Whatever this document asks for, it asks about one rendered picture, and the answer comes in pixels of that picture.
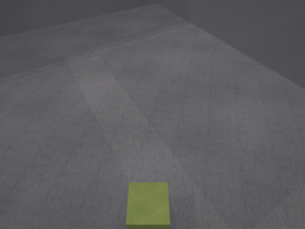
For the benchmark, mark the carton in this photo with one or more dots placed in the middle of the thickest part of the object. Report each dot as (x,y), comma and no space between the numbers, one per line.
(148,206)

